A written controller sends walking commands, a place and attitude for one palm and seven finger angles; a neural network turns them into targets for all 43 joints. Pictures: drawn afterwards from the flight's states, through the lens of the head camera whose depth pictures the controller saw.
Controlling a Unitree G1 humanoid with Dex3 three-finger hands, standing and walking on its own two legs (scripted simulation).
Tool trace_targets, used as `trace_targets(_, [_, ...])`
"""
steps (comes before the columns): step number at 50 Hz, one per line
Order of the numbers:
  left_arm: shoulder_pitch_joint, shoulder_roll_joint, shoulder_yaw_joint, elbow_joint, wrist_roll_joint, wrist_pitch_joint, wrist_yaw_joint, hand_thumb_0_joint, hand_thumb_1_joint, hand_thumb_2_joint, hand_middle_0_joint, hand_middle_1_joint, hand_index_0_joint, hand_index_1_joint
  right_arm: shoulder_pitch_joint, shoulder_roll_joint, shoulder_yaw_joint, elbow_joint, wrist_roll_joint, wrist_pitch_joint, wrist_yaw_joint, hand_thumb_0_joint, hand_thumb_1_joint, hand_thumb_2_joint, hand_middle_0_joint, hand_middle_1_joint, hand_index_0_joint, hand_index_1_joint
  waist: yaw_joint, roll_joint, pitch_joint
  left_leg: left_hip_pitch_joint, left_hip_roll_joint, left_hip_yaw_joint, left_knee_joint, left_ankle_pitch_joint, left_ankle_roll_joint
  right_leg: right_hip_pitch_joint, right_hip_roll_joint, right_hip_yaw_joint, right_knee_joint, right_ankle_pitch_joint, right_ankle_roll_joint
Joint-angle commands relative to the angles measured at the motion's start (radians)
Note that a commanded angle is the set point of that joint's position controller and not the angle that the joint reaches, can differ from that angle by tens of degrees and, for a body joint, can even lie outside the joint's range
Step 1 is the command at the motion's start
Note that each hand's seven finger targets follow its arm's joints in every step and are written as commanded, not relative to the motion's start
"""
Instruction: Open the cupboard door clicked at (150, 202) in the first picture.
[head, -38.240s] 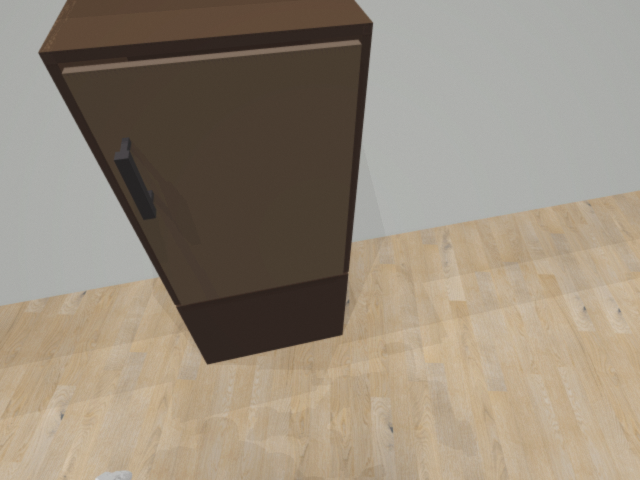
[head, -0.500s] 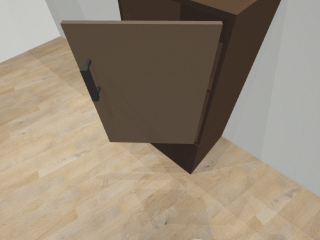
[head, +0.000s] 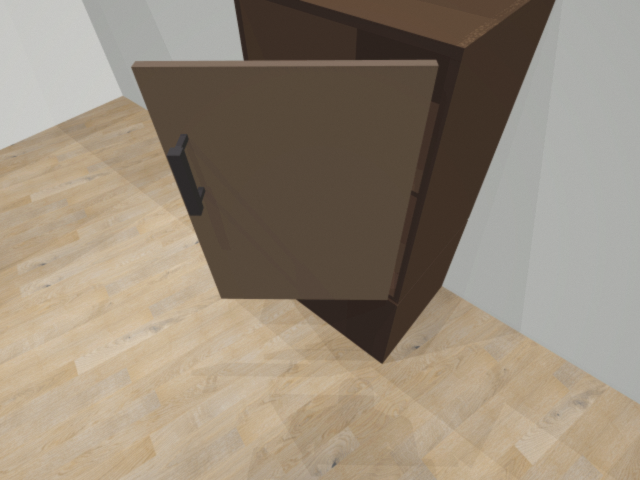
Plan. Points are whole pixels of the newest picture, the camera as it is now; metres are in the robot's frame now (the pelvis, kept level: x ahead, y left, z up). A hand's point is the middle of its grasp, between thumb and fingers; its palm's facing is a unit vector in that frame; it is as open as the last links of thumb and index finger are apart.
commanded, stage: come to a stop and stand still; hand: left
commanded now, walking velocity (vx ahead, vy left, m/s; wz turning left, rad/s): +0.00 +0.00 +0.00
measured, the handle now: (189, 175) +0.55 +0.24 +0.06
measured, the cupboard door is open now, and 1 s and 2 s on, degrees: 39 39 39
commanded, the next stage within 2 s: look again from close up in 0.30 s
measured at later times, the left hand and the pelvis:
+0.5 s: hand out of the picture +0.01 +0.20 -0.16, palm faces -0.01 -0.97 -0.22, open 7.4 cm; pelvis +0.01 +0.02 +0.01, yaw -1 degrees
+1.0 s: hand out of the picture +0.06 +0.18 -0.16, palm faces +0.00 -0.97 -0.22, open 7.3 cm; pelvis +0.03 +0.00 +0.01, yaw +0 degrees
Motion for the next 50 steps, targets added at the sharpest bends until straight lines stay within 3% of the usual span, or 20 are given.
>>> trace_targets(1, [-0.001,0.127,0.017,-0.072,0.001,0.003,-0.002,0.0,0.9,0.9,-0.2,-0.3,-0.2,-0.3,0.071,-0.077,0.004,-0.068,-0.013,-0.016,0.01,0.0,-0.9,-0.9,0.2,0.3,0.2,0.3,0.008,0.062,0.071,-0.098,0.104,-0.137,-0.215,0.045,0.057,-0.005,-0.069,0.111,-0.132,-0.032,-0.007])
trace_targets(2, [0.017,0.122,0.013,-0.064,0.001,0.005,-0.006,0.0,0.9,0.9,-0.2,-0.3,-0.2,-0.3,0.06,-0.087,0.007,-0.076,-0.013,-0.016,0.009,0.0,-0.9,-0.9,0.2,0.3,0.2,0.3,0.014,0.02,0.095,-0.122,0.1,-0.14,-0.239,-0.009,0.061,0.001,-0.061,0.112,-0.142,-0.049,-0.004])
trace_targets(6, [0.05,0.127,0.007,-0.045,-0.001,0.002,-0.016,0.0,0.9,0.9,-0.2,-0.3,-0.2,-0.3,0.077,-0.108,0.012,-0.064,-0.016,-0.022,0.01,0.0,-0.9,-0.9,0.2,0.3,0.2,0.3,0.014,-0.035,0.063,-0.094,0.075,-0.131,-0.276,-0.085,0.06,0.023,-0.07,0.134,-0.175,-0.077,-0.003])
trace_targets(9, [0.056,0.132,0.005,-0.036,-0.002,0.0,-0.019,0.0,0.9,0.9,-0.2,-0.3,-0.2,-0.3,0.09,-0.11,0.019,-0.045,-0.016,-0.027,0.01,0.0,-0.9,-0.9,0.2,0.3,0.2,0.3,0.012,-0.011,0.059,-0.085,0.073,-0.134,-0.295,-0.085,0.062,0.03,-0.073,0.13,-0.178,-0.061,-0.002])
trace_targets(11, [0.067,0.134,0.002,-0.021,-0.003,-0.003,-0.02,0.0,0.9,0.9,-0.2,-0.3,-0.2,-0.3,0.092,-0.113,0.022,-0.03,-0.015,-0.028,0.01,0.0,-0.9,-0.9,0.2,0.3,0.2,0.3,0.014,-0.026,0.048,-0.073,0.068,-0.125,-0.289,-0.071,0.059,0.037,-0.081,0.136,-0.189,-0.055,-0.001])
trace_targets(17, [0.074,0.132,-0.002,0.018,-0.007,-0.012,-0.019,0.0,0.9,0.9,-0.2,-0.3,-0.2,-0.3,0.118,-0.099,0.031,0.026,-0.01,-0.037,0.006,0.0,-0.9,-0.9,0.2,0.3,0.2,0.3,0.011,-0.036,0.021,-0.019,0.068,-0.106,-0.265,0.056,0.055,0.06,-0.095,0.137,-0.187,0.04,-0.003])
trace_targets(19, [0.077,0.13,-0.002,0.029,-0.007,-0.014,-0.018,0.0,0.9,0.9,-0.2,-0.3,-0.2,-0.3,0.122,-0.093,0.034,0.046,-0.009,-0.042,0.004,0.0,-0.9,-0.9,0.2,0.3,0.2,0.3,0.015,-0.012,0.008,-0.006,0.073,-0.102,-0.262,0.114,0.056,0.084,-0.096,0.128,-0.173,0.098,-0.002])
trace_targets(21, [0.08,0.129,-0.002,0.043,-0.007,-0.017,-0.017,0.0,0.9,0.9,-0.2,-0.3,-0.2,-0.3,0.128,-0.089,0.035,0.063,-0.008,-0.045,0.001,0.0,-0.9,-0.9,0.2,0.3,0.2,0.3,0.015,-0.033,-0.013,0.014,0.073,-0.093,-0.246,0.163,0.052,0.107,-0.102,0.127,-0.164,0.157,-0.003])
trace_targets(28, [0.076,0.116,0.0,0.075,-0.006,-0.016,-0.012,0.0,0.9,0.9,-0.2,-0.3,-0.2,-0.3,0.131,-0.065,0.036,0.107,-0.007,-0.046,-0.007,0.0,-0.9,-0.9,0.2,0.3,0.2,0.3,0.018,-0.008,0.006,0.03,0.079,-0.085,-0.243,0.239,0.049,0.119,-0.103,0.116,-0.153,0.226,-0.005])
trace_targets(37, [0.067,0.12,0.003,0.081,-0.005,-0.018,-0.011,0.0,0.9,0.9,-0.2,-0.3,-0.2,-0.3,0.115,-0.061,0.031,0.121,-0.009,-0.042,-0.01,0.0,-0.9,-0.9,0.2,0.3,0.2,0.3,0.016,-0.037,0.005,0.054,0.075,-0.074,-0.23,0.233,0.042,0.12,-0.111,0.125,-0.165,0.278,-0.009])
trace_targets(49, [0.044,0.139,0.012,0.069,-0.003,-0.021,-0.012,0.0,0.9,0.9,-0.2,-0.3,-0.2,-0.3,0.091,-0.077,0.027,0.125,-0.01,-0.041,-0.012,0.0,-0.9,-0.9,0.2,0.3,0.2,0.3,0.016,-0.02,-0.007,0.073,0.08,-0.072,-0.227,0.274,0.035,0.14,-0.111,0.124,-0.167,0.337,-0.014])
trace_targets(50, [0.163,0.13,0.012,0.115,0.0,-0.029,0.031,0.0,0.9,0.9,-0.2,-0.3,-0.2,-0.3,0.012,-0.107,0.013,0.06,0.005,-0.041,-0.003,0.0,-0.9,-0.9,0.2,0.3,0.2,0.3,0.051,-0.099,-0.02,-0.005,0.106,-0.024,-0.007,0.341,0.008,0.159,-0.165,0.162,-0.146,0.717,0.02])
